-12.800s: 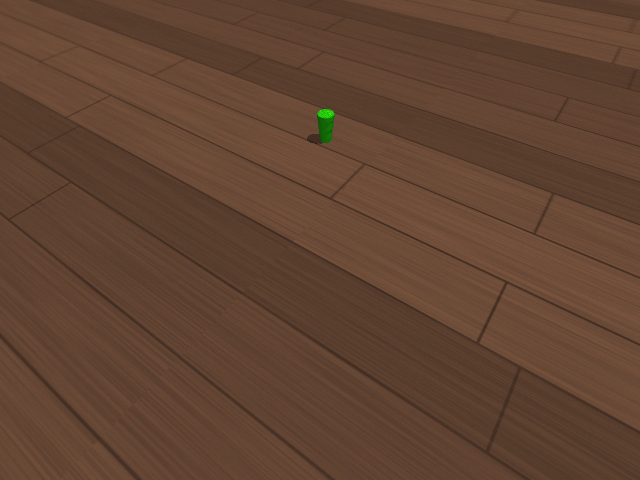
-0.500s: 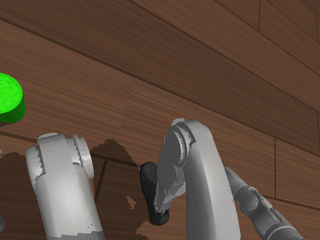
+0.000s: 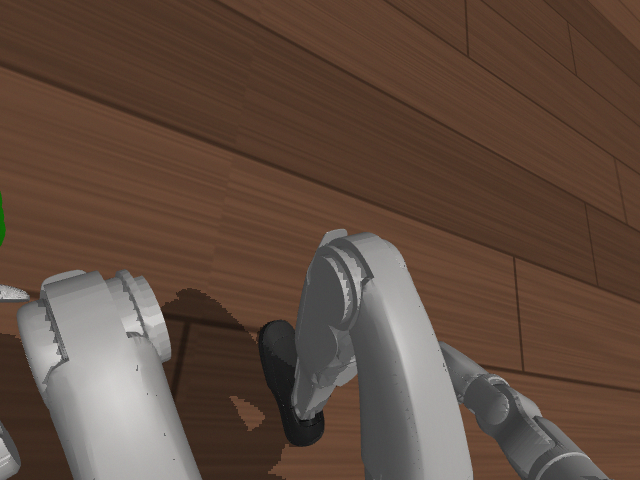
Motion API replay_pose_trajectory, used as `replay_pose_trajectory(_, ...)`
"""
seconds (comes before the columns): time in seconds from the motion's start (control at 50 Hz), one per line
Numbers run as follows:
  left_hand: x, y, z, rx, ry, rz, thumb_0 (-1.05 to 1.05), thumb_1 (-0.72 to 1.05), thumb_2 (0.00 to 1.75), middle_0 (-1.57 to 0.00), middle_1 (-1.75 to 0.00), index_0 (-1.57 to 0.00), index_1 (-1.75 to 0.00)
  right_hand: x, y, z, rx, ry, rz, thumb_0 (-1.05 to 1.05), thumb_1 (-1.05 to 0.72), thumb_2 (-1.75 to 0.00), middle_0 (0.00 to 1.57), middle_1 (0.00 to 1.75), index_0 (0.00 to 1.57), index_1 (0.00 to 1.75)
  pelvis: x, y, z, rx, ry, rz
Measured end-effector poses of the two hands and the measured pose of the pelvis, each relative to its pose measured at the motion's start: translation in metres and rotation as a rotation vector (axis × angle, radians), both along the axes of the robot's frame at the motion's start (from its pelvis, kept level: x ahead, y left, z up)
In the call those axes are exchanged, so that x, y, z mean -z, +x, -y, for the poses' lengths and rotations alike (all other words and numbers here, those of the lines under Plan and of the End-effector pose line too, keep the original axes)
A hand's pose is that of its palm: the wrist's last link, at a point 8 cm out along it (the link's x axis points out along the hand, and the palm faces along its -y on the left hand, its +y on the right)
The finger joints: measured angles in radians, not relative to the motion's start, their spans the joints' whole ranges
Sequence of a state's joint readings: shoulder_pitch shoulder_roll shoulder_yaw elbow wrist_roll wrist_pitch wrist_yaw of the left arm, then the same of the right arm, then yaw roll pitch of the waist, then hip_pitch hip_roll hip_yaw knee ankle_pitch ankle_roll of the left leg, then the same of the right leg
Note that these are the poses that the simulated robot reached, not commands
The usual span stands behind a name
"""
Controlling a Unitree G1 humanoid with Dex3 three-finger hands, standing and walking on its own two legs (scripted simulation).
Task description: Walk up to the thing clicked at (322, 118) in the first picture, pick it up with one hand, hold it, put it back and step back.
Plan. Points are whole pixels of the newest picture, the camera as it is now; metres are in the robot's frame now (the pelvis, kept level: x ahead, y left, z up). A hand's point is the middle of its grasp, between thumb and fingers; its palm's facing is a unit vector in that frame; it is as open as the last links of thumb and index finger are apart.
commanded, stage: rest palm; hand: left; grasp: from the side
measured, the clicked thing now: out of the picture +0.42 +0.30 -0.20
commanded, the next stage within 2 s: close in 0.02 s
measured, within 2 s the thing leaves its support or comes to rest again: leaves its support in 1.20 s
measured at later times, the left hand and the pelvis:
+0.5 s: hand out of the picture +0.41 +0.30 -0.16, palm faces +0.38 -0.93 +0.01, open 12.5 cm; pelvis +0.00 +0.00 +0.00, yaw -1 degrees
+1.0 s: hand out of the picture +0.43 +0.30 -0.16, palm faces +0.41 -0.91 +0.00, open 11.2 cm; pelvis +0.00 +0.00 +0.00, yaw -1 degrees
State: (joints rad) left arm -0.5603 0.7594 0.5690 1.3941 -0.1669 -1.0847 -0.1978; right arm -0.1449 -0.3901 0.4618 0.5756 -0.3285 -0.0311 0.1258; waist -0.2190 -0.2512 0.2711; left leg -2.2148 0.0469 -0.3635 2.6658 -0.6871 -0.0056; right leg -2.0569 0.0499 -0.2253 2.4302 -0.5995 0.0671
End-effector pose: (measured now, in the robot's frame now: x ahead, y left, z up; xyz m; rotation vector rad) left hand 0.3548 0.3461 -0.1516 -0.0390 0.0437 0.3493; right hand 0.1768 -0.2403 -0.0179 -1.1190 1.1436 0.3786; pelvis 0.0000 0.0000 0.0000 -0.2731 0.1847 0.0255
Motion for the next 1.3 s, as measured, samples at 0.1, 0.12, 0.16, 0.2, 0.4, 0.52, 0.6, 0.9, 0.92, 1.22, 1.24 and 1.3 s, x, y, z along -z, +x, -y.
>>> replay_pose_trajectory(0.1,0.006,0.003,0.002,-0.018,0.003,0.005,-0.01,-0.55,0.08,-0.06,-0.07,-0.05,-0.07,-0.001,-0.003,0.0,-0.001,-0.019,-0.018,0.0,-0.93,-0.9,0.21,0.3,0.21,0.3,0.001,0.0,-0.001,0.004,-0.008,0.006)
replay_pose_trajectory(0.12,0.007,0.003,0.002,-0.019,0.005,0.004,-0.01,-0.54,0.08,-0.06,-0.07,-0.06,-0.07,-0.001,-0.003,0.0,-0.002,-0.022,-0.022,0.0,-0.92,-0.9,0.21,0.3,0.21,0.3,0.001,0.0,-0.001,0.005,-0.009,0.007)
replay_pose_trajectory(0.16,0.009,0.004,0.003,-0.018,0.01,0.001,-0.01,-0.51,0.1,-0.07,-0.07,-0.06,-0.08,0.0,-0.004,-0.001,-0.004,-0.026,-0.029,0.0,-0.92,-0.9,0.21,0.3,0.21,0.3,0.001,0.0,-0.002,0.006,-0.011,0.007)
replay_pose_trajectory(0.2,0.01,0.005,0.003,-0.019,0.013,0.0,-0.01,-0.47,0.12,-0.1,-0.09,-0.09,-0.1,0.0,-0.003,-0.002,-0.006,-0.028,-0.035,0.0,-0.92,-0.9,0.21,0.3,0.21,0.3,0.001,0.0,-0.002,0.007,-0.013,0.007)
replay_pose_trajectory(0.4,0.01,0.014,0.004,-0.042,0.019,0.009,-0.01,-0.18,0.32,-0.29,-0.28,-0.28,-0.28,0.001,0.0,-0.006,-0.019,-0.034,-0.041,0.0,-0.9,-0.9,0.21,0.3,0.21,0.3,0.001,0.0,-0.003,0.011,-0.02,0.012)
replay_pose_trajectory(0.52,0.01,0.017,0.004,-0.032,0.031,0.004,-0.01,-0.01,0.45,-0.41,-0.4,-0.39,-0.4,0.001,-0.001,-0.008,-0.02,-0.035,-0.048,0.0,-0.89,-0.89,0.21,0.3,0.21,0.3,0.0,0.0,-0.003,0.014,-0.023,0.009)
replay_pose_trajectory(0.6,0.009,0.018,0.006,-0.031,0.031,0.002,0.0,0.01,0.5,-0.49,-0.48,-0.45,-0.49,0.0,-0.003,-0.009,-0.021,-0.034,-0.056,0.0,-0.88,-0.89,0.21,0.3,0.21,0.3,-0.001,0.0,-0.003,0.015,-0.025,0.008)
replay_pose_trajectory(0.9,0.01,0.027,0.002,-0.077,0.029,0.001,0.01,-0.28,0.74,-0.68,-0.84,-0.6,-0.86,-0.002,-0.014,-0.003,0.001,-0.062,-0.081,0.0,-0.88,-0.89,0.21,0.3,0.21,0.3,-0.002,-0.001,-0.004,0.02,-0.029,0.008)
replay_pose_trajectory(0.92,0.01,0.028,0.002,-0.076,0.029,0.001,0.01,-0.29,0.77,-0.68,-0.86,-0.59,-0.87,-0.002,-0.015,-0.003,0.004,-0.063,-0.083,0.0,-0.89,-0.89,0.21,0.3,0.21,0.3,-0.002,-0.001,-0.004,0.02,-0.029,0.008)
replay_pose_trajectory(1.22,0.002,0.023,0.0,-0.046,0.038,-0.015,0.01,-0.44,0.96,-0.68,-0.98,-0.59,-1.0,-0.001,-0.016,0.004,0.075,-0.047,-0.09,0.0,-0.91,-0.9,0.21,0.3,0.21,0.3,-0.008,0.003,0.0,0.01,-0.018,-0.026)
replay_pose_trajectory(1.24,0.0,0.021,-0.001,-0.047,0.039,-0.014,0.01,-0.45,0.97,-0.68,-0.98,-0.59,-1.0,-0.002,-0.014,0.004,0.08,-0.043,-0.086,0.0,-0.92,-0.9,0.21,0.3,0.21,0.3,-0.009,0.003,0.0,0.008,-0.016,-0.032)
replay_pose_trajectory(1.3,-0.012,0.016,-0.004,-0.047,0.043,-0.012,0.01,-0.46,0.98,-0.68,-0.98,-0.59,-1.0,-0.002,-0.008,0.004,0.093,-0.023,-0.067,0.0,-0.92,-0.9,0.21,0.3,0.21,0.3,-0.013,0.004,0.002,0.0,-0.009,-0.052)
